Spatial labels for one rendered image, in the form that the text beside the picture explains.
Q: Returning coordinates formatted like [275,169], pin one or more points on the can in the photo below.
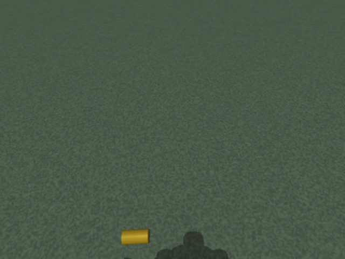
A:
[135,236]

